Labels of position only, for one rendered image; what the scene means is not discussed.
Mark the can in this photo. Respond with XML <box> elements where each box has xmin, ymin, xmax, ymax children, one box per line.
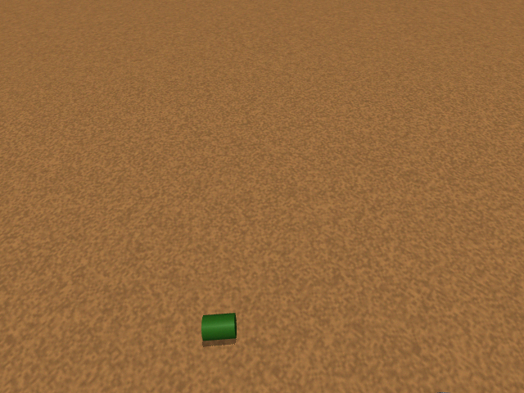
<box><xmin>201</xmin><ymin>313</ymin><xmax>237</xmax><ymax>341</ymax></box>

